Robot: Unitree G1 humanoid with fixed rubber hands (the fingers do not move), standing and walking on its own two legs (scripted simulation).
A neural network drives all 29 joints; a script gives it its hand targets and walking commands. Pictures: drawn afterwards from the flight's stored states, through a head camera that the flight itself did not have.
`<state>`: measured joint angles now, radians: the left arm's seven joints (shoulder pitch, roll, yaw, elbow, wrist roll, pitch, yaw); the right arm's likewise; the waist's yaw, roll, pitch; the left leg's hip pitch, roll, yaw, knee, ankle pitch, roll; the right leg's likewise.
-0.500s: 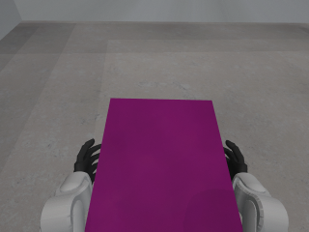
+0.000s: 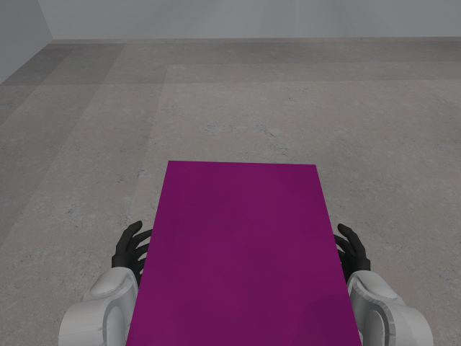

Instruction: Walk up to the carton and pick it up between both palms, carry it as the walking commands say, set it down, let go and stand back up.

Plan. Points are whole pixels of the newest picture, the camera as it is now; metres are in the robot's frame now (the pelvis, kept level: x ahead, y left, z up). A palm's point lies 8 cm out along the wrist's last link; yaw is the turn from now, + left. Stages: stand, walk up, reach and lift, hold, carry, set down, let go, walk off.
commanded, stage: carry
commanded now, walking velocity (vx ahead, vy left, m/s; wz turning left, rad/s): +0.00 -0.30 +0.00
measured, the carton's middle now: (238, 279) +0.25 +0.00 +0.02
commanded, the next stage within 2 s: none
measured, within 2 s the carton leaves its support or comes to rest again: neither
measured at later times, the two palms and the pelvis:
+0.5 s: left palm (266, 290) +0.20 -0.04 +0.09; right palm out of the picture +0.20 -0.37 +0.07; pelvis -0.03 -0.19 +0.01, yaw +0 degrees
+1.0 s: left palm (395, 301) +0.19 -0.20 +0.10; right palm out of the picture +0.18 -0.54 +0.11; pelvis -0.05 -0.37 +0.01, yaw +0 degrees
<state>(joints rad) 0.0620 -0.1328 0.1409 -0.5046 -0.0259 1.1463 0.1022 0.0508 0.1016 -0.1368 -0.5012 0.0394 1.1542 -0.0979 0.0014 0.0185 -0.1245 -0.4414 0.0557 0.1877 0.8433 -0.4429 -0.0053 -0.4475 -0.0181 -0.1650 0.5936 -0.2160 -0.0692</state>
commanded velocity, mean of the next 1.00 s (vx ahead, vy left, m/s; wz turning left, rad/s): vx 0.00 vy -0.30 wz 0.00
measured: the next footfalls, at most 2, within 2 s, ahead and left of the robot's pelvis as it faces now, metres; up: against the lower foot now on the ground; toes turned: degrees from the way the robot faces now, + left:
left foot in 0.04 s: +0.03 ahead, +0.07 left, +0.00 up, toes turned +12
right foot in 0.38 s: +0.06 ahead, -0.31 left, +0.00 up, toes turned -7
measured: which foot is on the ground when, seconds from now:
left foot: up 0.00-0.02, down 0.04-0.38, up 0.40-0.66, down 0.68-1.00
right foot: down 0.00-0.04, up 0.06-0.36, down 0.38-0.68, up 0.70-1.00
